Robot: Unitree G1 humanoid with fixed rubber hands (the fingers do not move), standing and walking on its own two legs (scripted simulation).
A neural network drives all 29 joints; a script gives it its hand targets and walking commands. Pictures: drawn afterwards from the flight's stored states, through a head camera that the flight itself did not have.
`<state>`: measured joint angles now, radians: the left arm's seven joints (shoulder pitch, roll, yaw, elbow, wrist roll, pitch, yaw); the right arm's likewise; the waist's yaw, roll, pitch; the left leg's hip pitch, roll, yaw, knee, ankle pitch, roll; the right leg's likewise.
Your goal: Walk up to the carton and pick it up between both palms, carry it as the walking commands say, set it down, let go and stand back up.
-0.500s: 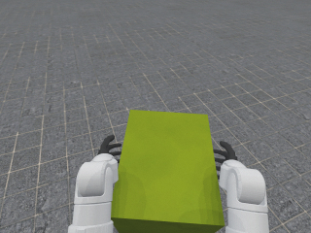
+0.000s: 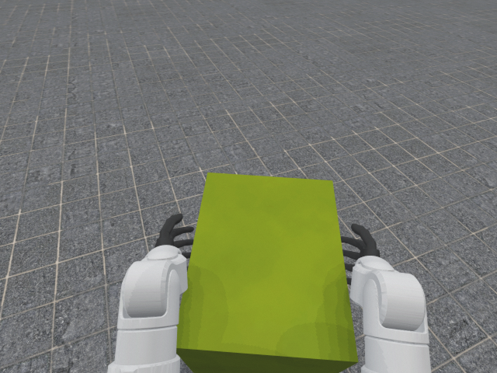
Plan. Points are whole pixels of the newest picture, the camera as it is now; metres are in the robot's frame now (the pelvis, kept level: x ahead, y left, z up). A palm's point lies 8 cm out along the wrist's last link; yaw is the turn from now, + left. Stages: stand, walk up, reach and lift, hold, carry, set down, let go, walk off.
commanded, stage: carry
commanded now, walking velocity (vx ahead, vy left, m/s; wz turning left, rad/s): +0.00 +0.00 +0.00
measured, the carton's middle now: (263, 276) +0.31 +0.00 -0.01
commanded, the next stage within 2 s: hold in 1.00 s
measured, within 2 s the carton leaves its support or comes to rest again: neither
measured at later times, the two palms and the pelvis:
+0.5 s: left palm (165, 253) +0.29 +0.15 +0.09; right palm (363, 265) +0.28 -0.15 +0.08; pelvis +0.01 +0.00 +0.00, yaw +0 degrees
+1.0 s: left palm (168, 253) +0.29 +0.15 +0.08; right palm (362, 263) +0.29 -0.15 +0.08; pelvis +0.01 +0.00 +0.00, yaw +0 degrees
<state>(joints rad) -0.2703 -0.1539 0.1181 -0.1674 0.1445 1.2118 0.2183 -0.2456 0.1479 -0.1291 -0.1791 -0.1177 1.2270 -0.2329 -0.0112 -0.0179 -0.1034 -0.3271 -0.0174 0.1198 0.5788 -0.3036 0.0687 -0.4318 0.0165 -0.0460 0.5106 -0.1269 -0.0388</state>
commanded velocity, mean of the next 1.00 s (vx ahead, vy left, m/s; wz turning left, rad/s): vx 0.00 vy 0.00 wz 0.00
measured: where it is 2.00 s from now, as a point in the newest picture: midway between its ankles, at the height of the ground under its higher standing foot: outside the picture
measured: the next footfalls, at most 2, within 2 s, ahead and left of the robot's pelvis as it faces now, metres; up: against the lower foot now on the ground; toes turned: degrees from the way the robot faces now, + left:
none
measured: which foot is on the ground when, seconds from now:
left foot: down 0.00-1.00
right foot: down 0.00-1.00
